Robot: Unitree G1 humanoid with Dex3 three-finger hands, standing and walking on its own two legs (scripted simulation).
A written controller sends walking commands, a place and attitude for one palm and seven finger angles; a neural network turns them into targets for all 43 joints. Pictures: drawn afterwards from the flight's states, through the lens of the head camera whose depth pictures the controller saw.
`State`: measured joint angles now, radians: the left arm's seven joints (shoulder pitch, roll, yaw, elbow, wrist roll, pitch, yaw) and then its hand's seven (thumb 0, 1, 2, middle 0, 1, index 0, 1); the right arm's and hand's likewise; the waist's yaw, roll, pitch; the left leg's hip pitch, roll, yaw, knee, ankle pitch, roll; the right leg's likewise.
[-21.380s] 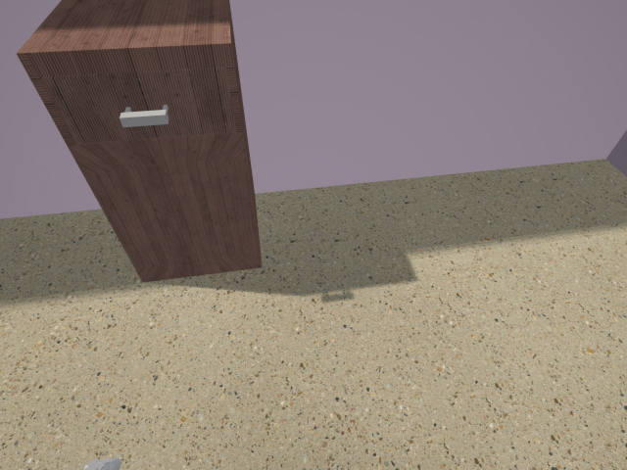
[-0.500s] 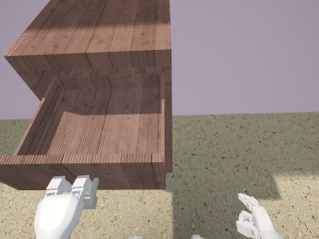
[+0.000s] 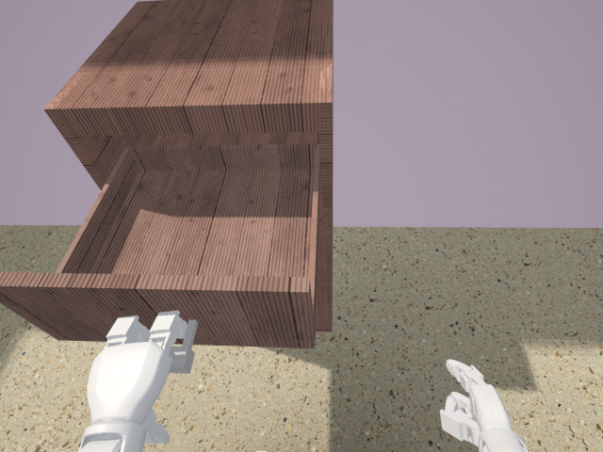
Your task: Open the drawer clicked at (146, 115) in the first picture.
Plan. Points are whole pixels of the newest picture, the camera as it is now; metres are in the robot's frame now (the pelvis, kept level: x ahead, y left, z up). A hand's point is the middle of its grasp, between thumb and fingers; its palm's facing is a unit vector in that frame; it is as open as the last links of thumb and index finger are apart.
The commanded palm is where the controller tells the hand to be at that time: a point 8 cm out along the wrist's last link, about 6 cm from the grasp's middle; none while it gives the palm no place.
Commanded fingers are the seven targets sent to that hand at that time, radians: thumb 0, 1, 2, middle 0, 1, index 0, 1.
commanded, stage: lift the hand off the handle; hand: left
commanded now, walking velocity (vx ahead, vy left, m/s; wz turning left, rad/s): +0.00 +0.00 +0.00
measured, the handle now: (154, 342) +0.25 +0.23 +0.01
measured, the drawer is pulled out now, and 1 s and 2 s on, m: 0.29 0.29 0.29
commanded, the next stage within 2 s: draw the hand back to the body in 1.62 s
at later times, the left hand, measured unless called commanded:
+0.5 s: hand (152, 376) +0.21 +0.22 +0.00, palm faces -0.02 -0.10 -1.00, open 13.5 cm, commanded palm +0.20 +0.22 +0.07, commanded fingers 0.00 -0.50 0.30 -0.30 -1.20 -0.30 -1.20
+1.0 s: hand (131, 352) +0.22 +0.22 +0.07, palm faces +0.03 -0.13 -0.99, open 13.3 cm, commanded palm +0.19 +0.22 +0.14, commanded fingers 0.00 -0.50 0.30 -0.30 -1.20 -0.30 -1.20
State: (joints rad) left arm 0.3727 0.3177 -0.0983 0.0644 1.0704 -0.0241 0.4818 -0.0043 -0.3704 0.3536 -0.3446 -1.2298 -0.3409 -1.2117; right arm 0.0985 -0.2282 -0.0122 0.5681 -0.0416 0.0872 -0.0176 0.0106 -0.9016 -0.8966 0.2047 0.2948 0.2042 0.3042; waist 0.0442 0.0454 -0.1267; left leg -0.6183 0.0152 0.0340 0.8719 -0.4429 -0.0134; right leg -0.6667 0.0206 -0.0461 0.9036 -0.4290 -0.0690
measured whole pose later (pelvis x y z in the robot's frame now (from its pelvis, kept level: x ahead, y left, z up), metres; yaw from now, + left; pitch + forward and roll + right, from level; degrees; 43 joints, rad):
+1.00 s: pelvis +0.02 +0.01 +0.03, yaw +0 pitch +5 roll +1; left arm 0.42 0.36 -0.14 -0.20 1.00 0.05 0.31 -0.01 -0.49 0.30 -0.34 -1.21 -0.42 -1.23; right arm 0.10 -0.24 -0.01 0.56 -0.03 0.09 0.01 0.01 -0.90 -0.90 0.20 0.29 0.20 0.30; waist 0.09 0.09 -0.08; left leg -0.38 0.00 0.04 0.68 -0.39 0.00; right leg -0.43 0.01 -0.03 0.71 -0.37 -0.05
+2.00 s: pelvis +0.02 +0.03 +0.05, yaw +0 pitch +0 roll -1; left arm 0.46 0.48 0.00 -0.49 0.86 0.09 0.08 -0.01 -0.50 0.30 -0.32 -1.20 -0.32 -1.20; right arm 0.11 -0.26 0.04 0.53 0.01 0.14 0.03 0.01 -0.90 -0.90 0.20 0.29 0.20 0.30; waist 0.11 0.11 -0.04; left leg -0.20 0.00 0.04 0.50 -0.31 0.03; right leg -0.22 0.02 -0.03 0.48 -0.27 -0.02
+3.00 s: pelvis +0.04 +0.02 +0.05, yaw +2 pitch -2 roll -1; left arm 0.55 0.34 0.27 -0.51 -0.05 -0.09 0.10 0.00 0.38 0.68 -0.24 -0.63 -0.25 -0.62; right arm 0.16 -0.22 0.01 0.62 0.01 -0.11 -0.07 0.01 -0.90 -0.90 0.20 0.29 0.20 0.30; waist 0.06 0.06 0.01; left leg -0.09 0.00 0.00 0.42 -0.29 0.01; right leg -0.09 0.02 -0.07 0.40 -0.26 -0.03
